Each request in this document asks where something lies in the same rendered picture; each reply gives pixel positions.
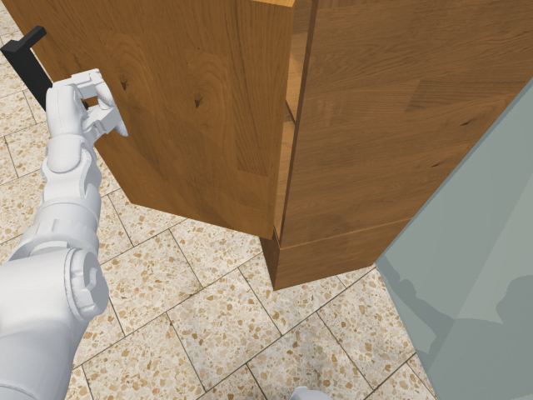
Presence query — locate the cupboard door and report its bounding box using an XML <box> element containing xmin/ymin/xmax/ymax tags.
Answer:
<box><xmin>1</xmin><ymin>0</ymin><xmax>296</xmax><ymax>240</ymax></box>

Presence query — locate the handle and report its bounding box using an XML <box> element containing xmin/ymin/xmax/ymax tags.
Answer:
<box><xmin>0</xmin><ymin>26</ymin><xmax>89</xmax><ymax>112</ymax></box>

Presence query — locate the robot left forearm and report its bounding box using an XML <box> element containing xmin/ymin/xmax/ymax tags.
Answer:
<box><xmin>1</xmin><ymin>134</ymin><xmax>102</xmax><ymax>266</ymax></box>

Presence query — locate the robot left upper arm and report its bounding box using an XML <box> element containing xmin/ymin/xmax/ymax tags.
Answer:
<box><xmin>0</xmin><ymin>247</ymin><xmax>109</xmax><ymax>400</ymax></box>

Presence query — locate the robot left hand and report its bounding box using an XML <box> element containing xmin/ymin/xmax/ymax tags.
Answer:
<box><xmin>46</xmin><ymin>68</ymin><xmax>128</xmax><ymax>147</ymax></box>

